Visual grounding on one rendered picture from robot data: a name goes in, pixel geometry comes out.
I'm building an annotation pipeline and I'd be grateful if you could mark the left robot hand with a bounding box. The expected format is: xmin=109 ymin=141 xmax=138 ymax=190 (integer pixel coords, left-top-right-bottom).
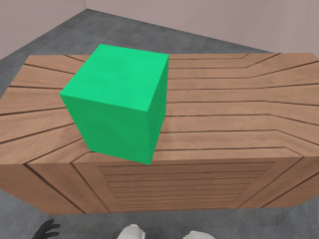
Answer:
xmin=32 ymin=219 xmax=61 ymax=239

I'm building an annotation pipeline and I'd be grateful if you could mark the robot left thigh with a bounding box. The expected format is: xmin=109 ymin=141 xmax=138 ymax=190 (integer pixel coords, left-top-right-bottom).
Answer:
xmin=118 ymin=226 xmax=146 ymax=239

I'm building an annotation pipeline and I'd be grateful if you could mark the carton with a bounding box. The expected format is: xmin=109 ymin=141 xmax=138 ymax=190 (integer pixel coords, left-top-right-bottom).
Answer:
xmin=59 ymin=44 xmax=169 ymax=165

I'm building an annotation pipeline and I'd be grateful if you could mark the pedestal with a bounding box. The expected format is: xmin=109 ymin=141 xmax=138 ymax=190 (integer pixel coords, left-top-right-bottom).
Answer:
xmin=0 ymin=53 xmax=319 ymax=215

